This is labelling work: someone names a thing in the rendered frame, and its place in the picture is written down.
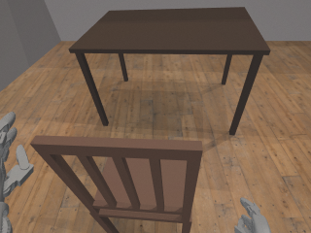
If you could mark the right robot hand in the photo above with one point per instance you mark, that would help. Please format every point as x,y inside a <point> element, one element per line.
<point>255,222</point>

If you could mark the chair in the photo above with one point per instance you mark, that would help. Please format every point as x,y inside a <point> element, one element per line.
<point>143,179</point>

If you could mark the table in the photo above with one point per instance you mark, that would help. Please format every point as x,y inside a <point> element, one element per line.
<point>220,31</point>

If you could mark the left robot hand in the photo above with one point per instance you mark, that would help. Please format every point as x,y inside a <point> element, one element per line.
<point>21,172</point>

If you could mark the left robot forearm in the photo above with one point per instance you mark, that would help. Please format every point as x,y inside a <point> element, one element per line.
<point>5,224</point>

